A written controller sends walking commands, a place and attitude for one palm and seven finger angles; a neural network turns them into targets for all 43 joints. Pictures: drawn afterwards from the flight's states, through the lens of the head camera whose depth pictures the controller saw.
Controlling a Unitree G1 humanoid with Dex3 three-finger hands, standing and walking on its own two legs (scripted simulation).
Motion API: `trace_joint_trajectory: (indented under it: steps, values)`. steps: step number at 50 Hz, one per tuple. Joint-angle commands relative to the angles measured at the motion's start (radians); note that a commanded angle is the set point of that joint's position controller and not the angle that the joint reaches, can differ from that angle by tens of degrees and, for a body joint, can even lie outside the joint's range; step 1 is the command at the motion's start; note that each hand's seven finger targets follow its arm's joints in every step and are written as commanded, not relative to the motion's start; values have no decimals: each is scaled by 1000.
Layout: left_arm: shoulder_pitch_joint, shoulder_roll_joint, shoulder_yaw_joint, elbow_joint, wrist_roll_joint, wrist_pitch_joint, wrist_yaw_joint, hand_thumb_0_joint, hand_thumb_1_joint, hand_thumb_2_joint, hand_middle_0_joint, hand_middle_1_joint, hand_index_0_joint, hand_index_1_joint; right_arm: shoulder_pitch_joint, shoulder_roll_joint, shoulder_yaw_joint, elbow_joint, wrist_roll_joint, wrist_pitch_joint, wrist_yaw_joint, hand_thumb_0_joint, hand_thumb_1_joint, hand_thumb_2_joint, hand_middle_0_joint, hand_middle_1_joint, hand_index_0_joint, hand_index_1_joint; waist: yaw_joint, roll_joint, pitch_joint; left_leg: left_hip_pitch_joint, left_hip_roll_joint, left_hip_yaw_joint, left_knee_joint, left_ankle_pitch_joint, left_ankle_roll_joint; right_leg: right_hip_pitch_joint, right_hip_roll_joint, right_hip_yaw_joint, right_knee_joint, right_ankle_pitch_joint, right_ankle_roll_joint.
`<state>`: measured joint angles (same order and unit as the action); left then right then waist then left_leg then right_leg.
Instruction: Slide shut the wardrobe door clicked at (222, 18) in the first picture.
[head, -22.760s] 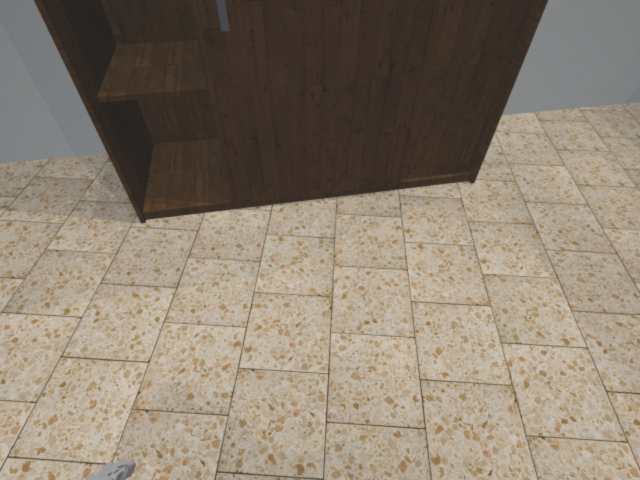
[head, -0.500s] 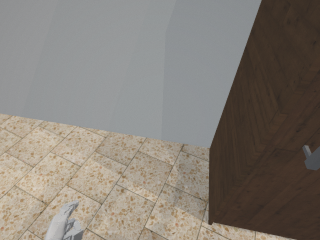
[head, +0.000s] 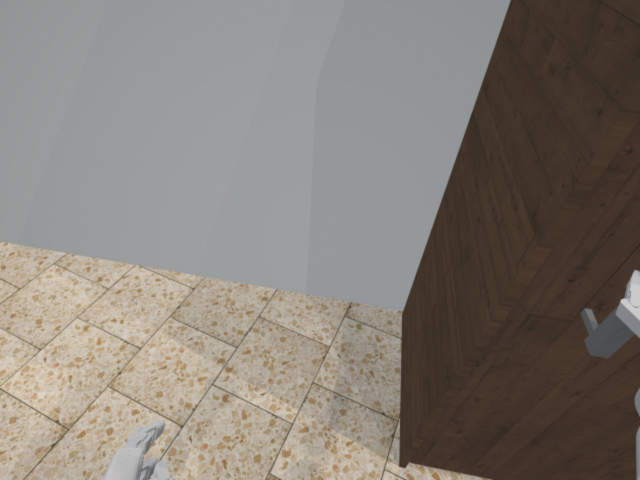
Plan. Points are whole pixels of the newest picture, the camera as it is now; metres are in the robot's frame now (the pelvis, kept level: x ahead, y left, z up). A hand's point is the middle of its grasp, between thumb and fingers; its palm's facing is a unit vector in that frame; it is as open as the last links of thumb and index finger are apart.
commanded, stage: stop walking and hold the door there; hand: right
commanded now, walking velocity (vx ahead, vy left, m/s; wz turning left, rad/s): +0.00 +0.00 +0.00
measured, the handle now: out of the picture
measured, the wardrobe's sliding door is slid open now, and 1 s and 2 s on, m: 0.00 0.00 0.00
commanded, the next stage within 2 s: loosen the grip on the handle in 1.98 s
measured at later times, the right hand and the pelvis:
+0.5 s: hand (633, 305) +0.30 -0.33 +0.14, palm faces +0.59 +0.77 -0.25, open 6.9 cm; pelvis -0.01 -0.02 +0.00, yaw -2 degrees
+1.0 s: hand (639, 309) +0.29 -0.34 +0.14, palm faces +0.36 +0.93 -0.12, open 6.7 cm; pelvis -0.06 -0.11 -0.01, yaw +0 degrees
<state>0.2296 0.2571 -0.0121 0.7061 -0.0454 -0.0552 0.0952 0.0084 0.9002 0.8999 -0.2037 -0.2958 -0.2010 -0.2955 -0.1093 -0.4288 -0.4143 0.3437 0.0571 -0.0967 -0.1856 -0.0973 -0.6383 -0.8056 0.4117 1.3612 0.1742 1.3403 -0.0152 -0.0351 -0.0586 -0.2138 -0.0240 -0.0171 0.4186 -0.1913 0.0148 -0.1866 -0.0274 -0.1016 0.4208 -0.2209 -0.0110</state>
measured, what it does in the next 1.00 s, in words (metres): steps to the right: left foot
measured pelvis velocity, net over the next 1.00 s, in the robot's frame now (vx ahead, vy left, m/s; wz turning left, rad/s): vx -0.06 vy -0.11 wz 0.00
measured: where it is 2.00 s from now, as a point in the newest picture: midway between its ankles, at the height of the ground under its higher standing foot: outside the picture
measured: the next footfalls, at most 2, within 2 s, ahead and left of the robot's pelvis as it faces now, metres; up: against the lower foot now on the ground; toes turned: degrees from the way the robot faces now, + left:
left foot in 0.94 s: -0.04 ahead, +0.01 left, -0.01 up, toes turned +4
right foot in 1.06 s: +0.02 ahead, -0.25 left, +0.00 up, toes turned +2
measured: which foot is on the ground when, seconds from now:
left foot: down 0.00-0.64, up 0.66-0.92, down 0.94-1.00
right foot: down 0.00-0.92, up 0.94-1.00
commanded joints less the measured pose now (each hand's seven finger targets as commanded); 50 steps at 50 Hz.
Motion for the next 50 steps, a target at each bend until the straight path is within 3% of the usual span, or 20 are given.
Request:
trace_joint_trajectory:
  steps: [1,16,20,23,28,30,31,32,33,35,37,39,41,43,44,45,46,47,48,50]
  values:
    - [-102,129,40,-155,9,-45,10,0,900,900,-200,-300,-200,-300,-225,-209,37,-227,-32,-71,24,0,-900,-900,450,1400,450,1400,23,-32,-99,-14,88,-78,-50,149,1,76,-113,108,-81,127,-22]
    - [-120,123,35,-178,14,-39,9,0,900,900,-200,-300,-200,-300,-192,-166,64,-312,-34,-74,21,0,-900,-900,450,1400,450,1400,19,-56,-110,28,87,-47,-41,224,0,77,-104,106,-72,233,-7]
    - [-128,122,44,-184,12,-25,3,0,900,900,-200,-300,-200,-300,-190,-135,92,-340,-35,-76,22,0,-900,-900,450,1400,450,1400,21,-37,-131,48,151,-90,-24,431,12,59,-78,99,9,297,-1]
    - [-127,118,52,-188,9,-4,-1,0,900,900,-200,-300,-200,-300,-191,-147,82,-323,-36,-70,20,0,-900,-900,450,1400,450,1400,24,60,-164,42,229,-134,-15,503,31,46,-57,96,102,272,4]
    - [-137,113,49,-189,6,9,-8,0,900,900,-200,-300,-200,-300,-292,-159,81,-327,-34,-71,32,0,-900,-900,450,1400,450,1400,19,172,-157,46,398,-201,-3,483,99,-80,-26,168,204,-112,5]
    - [-140,117,47,-181,7,11,-7,0,900,900,-200,-300,-200,-300,-324,-165,78,-324,-34,-66,32,0,-900,-900,450,1400,450,1400,32,141,-145,-40,362,-131,58,341,54,4,-58,171,76,20,-4]
    - [-153,124,48,-189,6,11,-7,0,900,900,-200,-300,-200,-300,-336,-145,98,-344,-33,-71,35,0,-900,-900,450,1400,450,1400,32,38,-135,-114,270,-57,123,177,12,60,-103,191,-3,133,-19]
    - [-175,137,41,-209,5,12,-7,0,900,900,-200,-300,-200,-300,-356,-109,141,-387,-27,-82,43,0,-900,-900,450,1400,450,1400,31,-157,-124,-191,142,50,278,-89,-29,96,-196,282,-100,177,-39]
    - [-177,121,33,-234,5,6,-13,0,900,900,-200,-300,-200,-300,-371,-75,180,-441,-23,-93,48,0,-900,-900,450,1400,450,1400,27,-304,-146,-233,61,66,540,-378,-34,82,-256,397,-219,147,-42]
    - [-164,104,34,-218,7,-25,-18,0,900,900,-200,-300,-200,-300,-384,-26,227,-480,-20,-102,47,0,-900,-900,450,1400,450,1400,26,-157,-143,-273,75,23,690,-350,-24,130,-232,339,-164,207,-50]
    - [-151,109,39,-204,4,-43,-23,0,900,900,-200,-300,-200,-300,-388,-23,235,-482,-19,-80,49,0,-900,-900,450,1400,450,1400,24,-38,-156,-256,94,74,632,-326,-41,186,-189,233,-107,338,-86]
    - [-139,107,36,-188,12,-51,-23,0,900,900,-200,-300,-200,-300,-414,18,279,-490,-15,-54,58,0,-900,-900,450,1400,450,1400,27,-42,-146,-202,66,95,564,-279,-37,171,-171,219,-186,194,12]
    - [-159,93,29,-197,31,-59,-21,0,900,900,-200,-300,-200,-300,-432,50,309,-522,-1,-37,54,0,-900,-900,450,1400,450,1400,7,-158,-137,-65,25,144,388,-279,-21,135,-122,151,-310,122,164]
    - [-159,93,26,-201,47,-62,-24,0,900,900,-200,-300,-200,-300,-410,10,270,-501,2,-26,43,0,-900,-900,450,1400,450,1400,-15,-219,-135,134,-20,203,107,-298,7,80,-67,75,-303,256,269]
    - [-151,106,38,-204,54,-59,-32,0,900,900,-200,-300,-200,-300,-385,-37,226,-488,-4,-26,40,0,-900,-900,450,1400,450,1400,-34,-162,-176,260,-10,196,-64,-236,47,38,-2,26,-119,383,326]
    - [-124,114,45,-187,43,-55,-43,0,900,900,-200,-300,-200,-300,-351,-55,221,-483,-17,-41,46,0,-900,-900,450,1400,450,1400,-60,149,-185,223,203,3,-205,-49,169,10,78,-12,360,286,305]
    - [-147,110,27,-189,10,-43,-48,0,900,900,-200,-300,-200,-300,-407,-2,270,-509,-17,-55,59,0,-900,-900,450,1400,450,1400,-30,434,-92,-27,468,-336,-148,144,300,-115,15,285,793,-271,103]
    - [-151,66,14,-188,32,-35,-46,0,900,900,-200,-300,-200,-300,-431,18,237,-453,-1,-44,63,0,-900,-900,450,1400,450,1400,-1,275,-56,31,484,-309,-83,367,286,-296,13,305,789,-321,41]
    - [-128,33,-3,-164,34,-37,-57,0,900,900,-200,-300,-200,-300,-469,51,273,-506,-1,-49,70,0,-900,-900,450,1400,450,1400,24,200,-118,83,442,-171,-6,300,214,-292,-51,337,617,-293,19]
    - [-136,69,8,-140,25,-27,-28,0,900,900,-200,-300,-200,-300,-489,26,247,-536,-16,-67,65,0,-900,-900,450,1400,450,1400,44,82,-164,94,274,-40,115,311,126,-86,-25,162,172,-102,6]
